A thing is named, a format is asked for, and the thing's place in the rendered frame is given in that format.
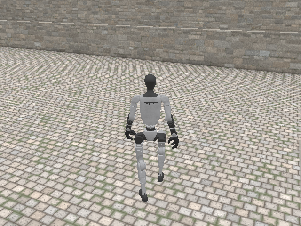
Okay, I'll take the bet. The robot right foot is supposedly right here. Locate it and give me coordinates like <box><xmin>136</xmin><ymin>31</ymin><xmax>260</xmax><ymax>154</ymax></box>
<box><xmin>158</xmin><ymin>172</ymin><xmax>164</xmax><ymax>182</ymax></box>

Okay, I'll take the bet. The left robot upper arm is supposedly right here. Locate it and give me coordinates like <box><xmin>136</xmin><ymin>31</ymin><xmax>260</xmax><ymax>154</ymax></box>
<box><xmin>129</xmin><ymin>95</ymin><xmax>141</xmax><ymax>121</ymax></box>

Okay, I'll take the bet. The right robot hand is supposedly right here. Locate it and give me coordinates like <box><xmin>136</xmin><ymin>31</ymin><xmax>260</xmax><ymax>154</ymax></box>
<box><xmin>168</xmin><ymin>136</ymin><xmax>179</xmax><ymax>149</ymax></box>

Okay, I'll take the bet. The robot left forearm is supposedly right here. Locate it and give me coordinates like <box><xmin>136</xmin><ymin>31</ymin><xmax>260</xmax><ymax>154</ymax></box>
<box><xmin>126</xmin><ymin>114</ymin><xmax>133</xmax><ymax>131</ymax></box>

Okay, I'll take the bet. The right robot shin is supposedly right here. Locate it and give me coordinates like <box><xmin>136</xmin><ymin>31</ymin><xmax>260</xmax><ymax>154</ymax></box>
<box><xmin>158</xmin><ymin>147</ymin><xmax>165</xmax><ymax>176</ymax></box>

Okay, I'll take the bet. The left robot hand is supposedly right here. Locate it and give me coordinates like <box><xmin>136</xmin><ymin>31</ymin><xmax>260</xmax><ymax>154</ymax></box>
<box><xmin>125</xmin><ymin>130</ymin><xmax>136</xmax><ymax>140</ymax></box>

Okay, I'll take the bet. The right robot upper arm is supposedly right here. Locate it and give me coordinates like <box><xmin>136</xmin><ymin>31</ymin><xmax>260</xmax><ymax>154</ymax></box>
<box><xmin>160</xmin><ymin>95</ymin><xmax>172</xmax><ymax>122</ymax></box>

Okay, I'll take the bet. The robot right forearm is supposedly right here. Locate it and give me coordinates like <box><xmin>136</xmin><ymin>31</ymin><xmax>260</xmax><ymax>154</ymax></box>
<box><xmin>168</xmin><ymin>115</ymin><xmax>177</xmax><ymax>138</ymax></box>

